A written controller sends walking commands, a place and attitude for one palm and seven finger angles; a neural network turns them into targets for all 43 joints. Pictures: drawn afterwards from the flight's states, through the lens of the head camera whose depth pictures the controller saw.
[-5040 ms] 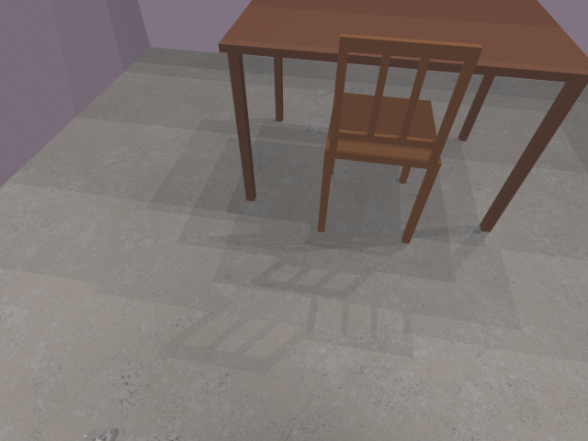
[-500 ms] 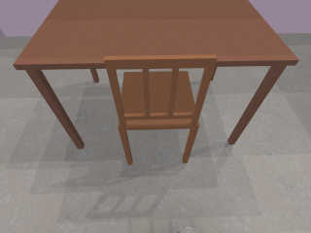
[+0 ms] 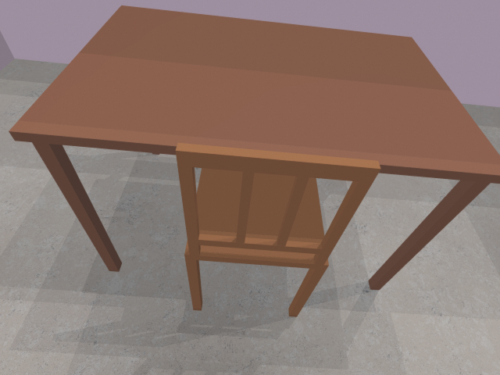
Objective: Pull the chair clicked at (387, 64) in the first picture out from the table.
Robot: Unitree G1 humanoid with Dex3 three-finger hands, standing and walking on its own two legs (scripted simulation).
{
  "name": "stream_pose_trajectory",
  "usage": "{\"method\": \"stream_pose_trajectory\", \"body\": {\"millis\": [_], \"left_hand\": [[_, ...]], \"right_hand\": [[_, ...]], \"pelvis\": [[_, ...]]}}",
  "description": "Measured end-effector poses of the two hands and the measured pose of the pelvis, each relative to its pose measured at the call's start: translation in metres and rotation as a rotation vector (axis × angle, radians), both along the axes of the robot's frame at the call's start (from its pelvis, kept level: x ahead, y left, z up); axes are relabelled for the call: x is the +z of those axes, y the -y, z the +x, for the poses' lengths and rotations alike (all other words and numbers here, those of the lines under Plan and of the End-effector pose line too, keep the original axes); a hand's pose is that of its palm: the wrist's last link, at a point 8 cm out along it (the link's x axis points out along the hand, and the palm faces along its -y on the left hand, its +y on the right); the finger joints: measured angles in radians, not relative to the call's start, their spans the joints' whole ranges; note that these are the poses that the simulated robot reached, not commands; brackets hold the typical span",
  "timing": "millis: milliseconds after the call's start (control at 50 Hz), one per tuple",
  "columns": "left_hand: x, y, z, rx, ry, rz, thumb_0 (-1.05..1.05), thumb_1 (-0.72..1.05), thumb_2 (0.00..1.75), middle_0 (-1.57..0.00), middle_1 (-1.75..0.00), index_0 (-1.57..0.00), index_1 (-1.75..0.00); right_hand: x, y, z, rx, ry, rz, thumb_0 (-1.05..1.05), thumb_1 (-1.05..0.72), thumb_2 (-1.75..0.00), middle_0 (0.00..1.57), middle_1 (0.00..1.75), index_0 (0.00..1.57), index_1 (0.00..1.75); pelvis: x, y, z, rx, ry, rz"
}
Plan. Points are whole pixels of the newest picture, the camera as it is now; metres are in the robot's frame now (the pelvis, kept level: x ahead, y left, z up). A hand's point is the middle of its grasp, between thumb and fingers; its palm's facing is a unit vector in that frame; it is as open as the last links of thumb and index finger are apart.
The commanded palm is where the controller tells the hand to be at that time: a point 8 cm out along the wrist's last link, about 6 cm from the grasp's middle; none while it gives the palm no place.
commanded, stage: come to a stop and stand still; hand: left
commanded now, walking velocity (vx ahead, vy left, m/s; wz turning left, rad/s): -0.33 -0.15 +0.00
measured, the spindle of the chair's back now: (244, 209) +0.47 +0.05 -0.09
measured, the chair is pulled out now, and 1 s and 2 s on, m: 0.00 0.00 0.00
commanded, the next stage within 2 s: look again from close up in 1.14 s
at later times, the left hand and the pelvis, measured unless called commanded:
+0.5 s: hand out of the picture +0.03 +0.12 -0.15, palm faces +0.03 -0.96 -0.27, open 7.4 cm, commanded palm none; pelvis -0.01 -0.07 +0.01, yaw -1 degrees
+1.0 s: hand out of the picture -0.03 +0.16 -0.17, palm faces +0.06 -0.98 -0.21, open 7.4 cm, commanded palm none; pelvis -0.03 -0.03 +0.01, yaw -1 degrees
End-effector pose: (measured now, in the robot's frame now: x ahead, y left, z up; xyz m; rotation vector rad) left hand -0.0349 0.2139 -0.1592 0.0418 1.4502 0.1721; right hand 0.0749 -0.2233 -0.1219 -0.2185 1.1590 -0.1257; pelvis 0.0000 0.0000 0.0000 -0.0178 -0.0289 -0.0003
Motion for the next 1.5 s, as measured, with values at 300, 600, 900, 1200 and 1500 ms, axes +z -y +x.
{"method": "stream_pose_trajectory", "body": {"millis": [300, 600, 900, 1200, 1500], "left_hand": [[0.023, 0.005, 0.061, -0.061, 0.062, 0.091, 0.01, 0.91, 0.90, -0.19, -0.30, -0.20, -0.29], [0.054, 0.049, 0.054, -0.077, 0.156, 0.155, 0.01, 0.90, 0.90, -0.20, -0.30, -0.21, -0.30], [0.020, 0.003, 0.002, -0.023, 0.040, 0.094, 0.01, 0.91, 0.90, -0.20, -0.30, -0.20, -0.30], [0.024, 0.022, -0.004, -0.074, 0.016, 0.033, 0.01, 0.92, 0.90, -0.20, -0.30, -0.20, -0.30], [0.022, 0.004, -0.015, -0.115, 0.101, 0.072, 0.01, 0.91, 0.90, -0.20, -0.30, -0.20, -0.30]], "right_hand": [[-0.002, 0.037, -0.006, -0.081, -0.083, 0.007, 0.00, -0.93, -0.89, 0.20, 0.30, 0.20, 0.30], [-0.020, 0.084, -0.064, -0.104, -0.185, 0.091, 0.01, -0.91, -0.90, 0.19, 0.29, 0.20, 0.29], [-0.003, 0.039, -0.063, -0.048, -0.119, 0.012, 0.01, -0.91, -0.90, 0.19, 0.29, 0.20, 0.29], [-0.007, 0.023, -0.090, -0.095, -0.167, 0.034, 0.01, -0.94, -0.90, 0.20, 0.29, 0.20, 0.30], [-0.018, 0.006, -0.133, -0.109, -0.142, 0.072, 0.01, -0.92, -0.90, 0.19, 0.29, 0.20, 0.29]], "pelvis": [[0.010, 0.029, 0.002, -0.018, -0.011, 0.009], [0.016, 0.068, -0.013, -0.011, -0.018, 0.071], [0.008, 0.031, -0.030, -0.010, -0.013, 0.033], [0.015, 0.020, -0.032, -0.023, 0.000, 0.022], [0.006, 0.011, -0.058, -0.019, 0.029, 0.017]]}}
